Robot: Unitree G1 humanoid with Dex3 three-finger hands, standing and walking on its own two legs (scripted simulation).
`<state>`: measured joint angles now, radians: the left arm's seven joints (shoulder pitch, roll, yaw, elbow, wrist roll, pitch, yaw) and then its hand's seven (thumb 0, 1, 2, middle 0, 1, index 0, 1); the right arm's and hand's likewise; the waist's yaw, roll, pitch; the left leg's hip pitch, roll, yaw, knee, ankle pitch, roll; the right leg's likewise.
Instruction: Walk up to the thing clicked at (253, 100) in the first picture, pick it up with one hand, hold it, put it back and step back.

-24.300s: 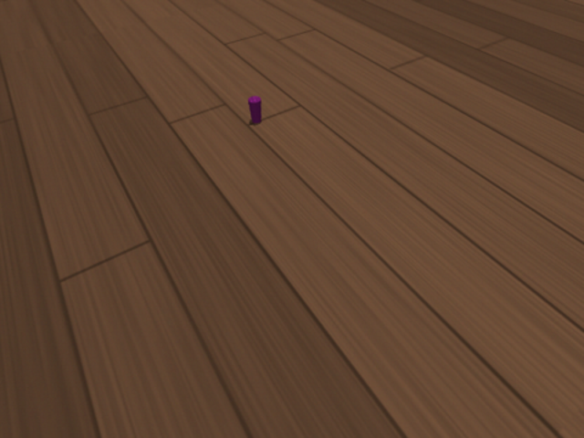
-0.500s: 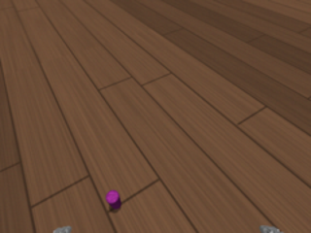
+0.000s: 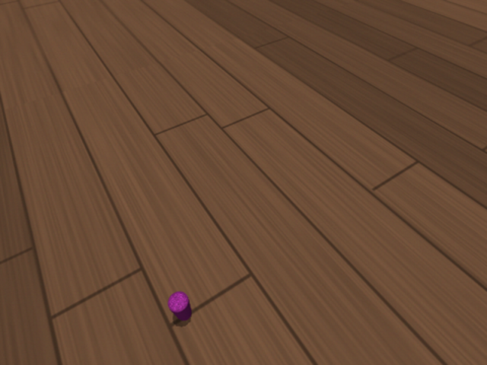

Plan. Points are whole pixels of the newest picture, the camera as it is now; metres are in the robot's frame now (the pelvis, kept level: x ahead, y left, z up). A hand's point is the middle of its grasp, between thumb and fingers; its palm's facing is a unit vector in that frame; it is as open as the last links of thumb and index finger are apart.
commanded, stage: stand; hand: left
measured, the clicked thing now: (181, 307) +0.44 +0.26 -0.71
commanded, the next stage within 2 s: go down in 1.76 s
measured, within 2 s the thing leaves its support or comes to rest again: neither
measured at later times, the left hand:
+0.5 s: hand out of the picture +0.09 +0.26 -0.16, palm faces -0.04 -0.94 -0.34, open 7.4 cm
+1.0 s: hand out of the picture +0.09 +0.26 -0.16, palm faces -0.03 -0.94 -0.35, open 7.4 cm
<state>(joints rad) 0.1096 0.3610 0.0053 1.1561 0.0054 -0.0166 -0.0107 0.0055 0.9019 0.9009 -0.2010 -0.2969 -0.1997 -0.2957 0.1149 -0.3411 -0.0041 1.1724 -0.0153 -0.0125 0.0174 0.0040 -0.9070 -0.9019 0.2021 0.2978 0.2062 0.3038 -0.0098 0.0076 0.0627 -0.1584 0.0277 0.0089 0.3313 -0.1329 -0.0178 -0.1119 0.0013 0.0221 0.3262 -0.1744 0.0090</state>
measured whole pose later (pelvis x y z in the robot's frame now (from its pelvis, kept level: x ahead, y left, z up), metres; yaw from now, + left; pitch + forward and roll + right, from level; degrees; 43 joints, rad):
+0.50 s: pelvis +0.02 +0.01 +0.00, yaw +0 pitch -2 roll +0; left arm 0.10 0.35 -0.01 1.14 0.01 -0.02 0.00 0.00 0.90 0.90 -0.20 -0.30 -0.20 -0.30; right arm 0.07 -0.35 0.00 1.16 -0.01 -0.01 0.01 0.00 -0.91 -0.90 0.20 0.30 0.21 0.30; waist -0.01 0.00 0.05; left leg -0.14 0.02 0.01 0.32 -0.15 -0.01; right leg -0.09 -0.01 0.02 0.31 -0.19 0.02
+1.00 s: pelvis +0.02 +0.00 +0.00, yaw +0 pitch -2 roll +0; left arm 0.11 0.35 -0.01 1.14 0.01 -0.02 0.00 0.00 0.90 0.90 -0.20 -0.30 -0.20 -0.30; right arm 0.08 -0.35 0.00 1.16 -0.01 -0.01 0.01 0.00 -0.91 -0.90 0.20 0.30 0.21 0.30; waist -0.01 0.00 0.05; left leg -0.13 0.02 0.00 0.32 -0.15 -0.01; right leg -0.07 -0.01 0.02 0.30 -0.19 0.02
